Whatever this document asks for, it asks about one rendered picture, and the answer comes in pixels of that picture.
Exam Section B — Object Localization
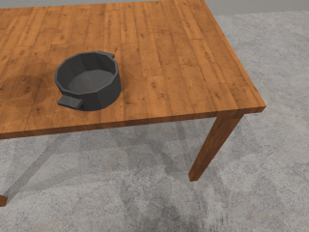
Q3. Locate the table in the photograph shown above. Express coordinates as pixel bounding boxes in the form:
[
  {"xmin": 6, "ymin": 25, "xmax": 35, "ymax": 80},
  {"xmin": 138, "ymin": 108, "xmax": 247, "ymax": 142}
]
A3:
[{"xmin": 0, "ymin": 0, "xmax": 267, "ymax": 207}]

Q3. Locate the pot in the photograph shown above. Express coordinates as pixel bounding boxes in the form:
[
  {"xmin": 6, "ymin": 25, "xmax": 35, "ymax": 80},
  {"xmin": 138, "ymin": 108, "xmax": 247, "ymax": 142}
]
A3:
[{"xmin": 54, "ymin": 50, "xmax": 122, "ymax": 111}]

